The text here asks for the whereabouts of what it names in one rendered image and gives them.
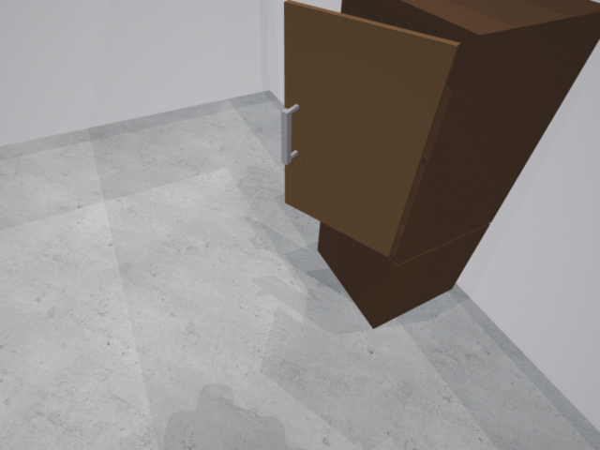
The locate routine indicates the handle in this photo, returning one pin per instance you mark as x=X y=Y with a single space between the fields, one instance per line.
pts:
x=286 y=135

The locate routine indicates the cupboard door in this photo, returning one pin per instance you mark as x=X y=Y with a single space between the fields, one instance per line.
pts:
x=368 y=95

